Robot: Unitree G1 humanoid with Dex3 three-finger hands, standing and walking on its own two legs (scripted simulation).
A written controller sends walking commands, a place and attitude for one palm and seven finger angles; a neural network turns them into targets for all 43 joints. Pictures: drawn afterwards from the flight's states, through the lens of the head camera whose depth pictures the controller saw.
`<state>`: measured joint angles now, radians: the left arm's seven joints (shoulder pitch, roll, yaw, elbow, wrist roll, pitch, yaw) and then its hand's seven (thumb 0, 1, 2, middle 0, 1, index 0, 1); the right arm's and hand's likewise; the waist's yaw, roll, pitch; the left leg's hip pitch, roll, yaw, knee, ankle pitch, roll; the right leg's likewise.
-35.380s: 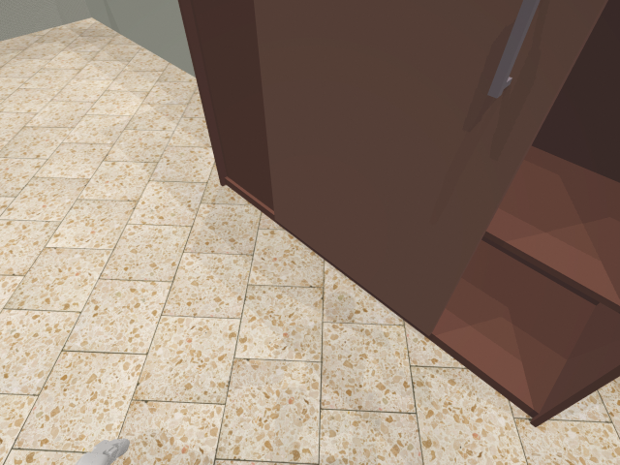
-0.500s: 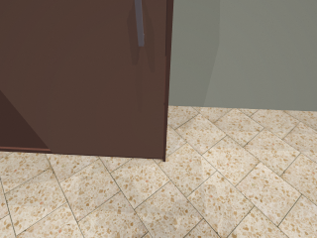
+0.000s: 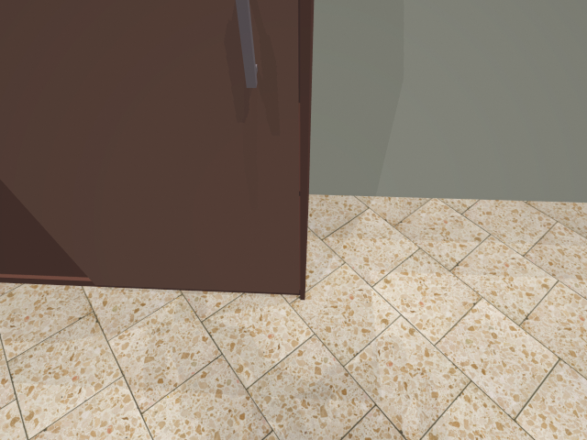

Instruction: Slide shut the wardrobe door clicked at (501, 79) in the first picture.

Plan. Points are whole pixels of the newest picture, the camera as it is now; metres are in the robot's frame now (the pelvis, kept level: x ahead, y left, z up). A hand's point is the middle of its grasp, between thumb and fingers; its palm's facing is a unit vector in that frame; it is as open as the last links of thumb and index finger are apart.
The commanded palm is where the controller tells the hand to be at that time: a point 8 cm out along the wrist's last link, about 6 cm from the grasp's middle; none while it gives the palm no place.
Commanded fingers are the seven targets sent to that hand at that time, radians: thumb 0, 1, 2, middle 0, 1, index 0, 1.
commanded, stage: take the last steps up to it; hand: left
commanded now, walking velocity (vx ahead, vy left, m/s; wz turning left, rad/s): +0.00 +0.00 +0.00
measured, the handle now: (248, 31) +0.68 +0.11 +0.22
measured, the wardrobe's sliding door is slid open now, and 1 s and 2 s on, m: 0.00 0.00 0.00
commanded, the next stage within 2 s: come to a stop and stand still in 0.74 s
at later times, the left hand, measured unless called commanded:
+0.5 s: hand out of the picture +0.06 +0.19 -0.20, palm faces -0.02 -0.99 -0.16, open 7.4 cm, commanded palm none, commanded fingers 0.00 0.90 0.90 -0.20 -0.30 -0.20 -0.30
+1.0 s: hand (212, 400) +0.21 +0.16 -0.20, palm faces +0.05 -0.98 -0.17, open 7.3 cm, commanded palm none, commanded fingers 0.00 0.90 0.90 -0.20 -0.30 -0.20 -0.30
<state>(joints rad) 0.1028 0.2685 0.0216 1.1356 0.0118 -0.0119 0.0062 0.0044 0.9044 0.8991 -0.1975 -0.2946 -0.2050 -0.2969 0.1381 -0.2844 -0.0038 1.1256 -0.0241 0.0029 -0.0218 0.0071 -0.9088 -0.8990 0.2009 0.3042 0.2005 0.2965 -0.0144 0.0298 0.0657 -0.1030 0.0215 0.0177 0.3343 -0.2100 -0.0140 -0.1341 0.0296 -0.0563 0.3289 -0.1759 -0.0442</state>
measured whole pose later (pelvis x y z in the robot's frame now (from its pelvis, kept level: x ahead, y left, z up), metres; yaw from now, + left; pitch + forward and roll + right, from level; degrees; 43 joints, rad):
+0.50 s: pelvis +0.06 +0.01 -0.02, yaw -2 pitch -1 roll +0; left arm 0.27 0.17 0.03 1.17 0.02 0.02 0.00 0.00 0.91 0.90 -0.20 -0.29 -0.20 -0.30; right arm 0.33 -0.14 0.01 1.16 -0.05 -0.03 -0.04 0.01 -0.91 -0.90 0.20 0.30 0.20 0.30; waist -0.02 -0.01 0.05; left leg -0.08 0.03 0.05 0.50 -0.41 0.01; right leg -0.25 0.02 -0.06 0.75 -0.45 -0.04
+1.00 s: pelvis +0.19 -0.02 -0.02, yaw +0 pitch +0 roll +0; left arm 0.21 0.17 0.04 1.11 0.01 0.01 0.01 0.01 0.93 0.90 -0.20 -0.29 -0.20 -0.30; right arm 0.25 -0.15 -0.02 1.09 -0.03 -0.03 -0.04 0.00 -0.91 -0.90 0.20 0.30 0.19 0.30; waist 0.00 -0.02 0.05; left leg -0.25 0.07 0.08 0.58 -0.32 -0.02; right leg -0.22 -0.01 -0.08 0.56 -0.34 -0.01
